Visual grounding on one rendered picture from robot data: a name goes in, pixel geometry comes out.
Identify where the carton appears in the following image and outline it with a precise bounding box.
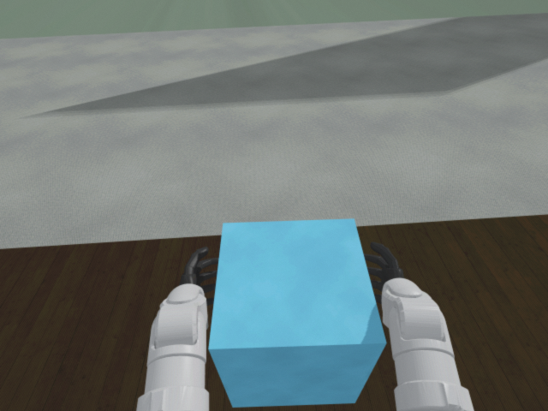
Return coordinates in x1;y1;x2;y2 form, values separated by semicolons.
208;218;387;408

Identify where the right robot hand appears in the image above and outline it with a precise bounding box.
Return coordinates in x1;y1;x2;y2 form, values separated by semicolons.
363;242;404;304

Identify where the right robot forearm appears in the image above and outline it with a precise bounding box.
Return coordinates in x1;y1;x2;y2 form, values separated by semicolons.
382;278;474;411

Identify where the left robot hand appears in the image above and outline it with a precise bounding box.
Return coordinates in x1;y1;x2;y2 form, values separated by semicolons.
179;247;219;306

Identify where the left robot forearm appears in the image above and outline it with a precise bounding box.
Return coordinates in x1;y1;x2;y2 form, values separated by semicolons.
136;283;209;411

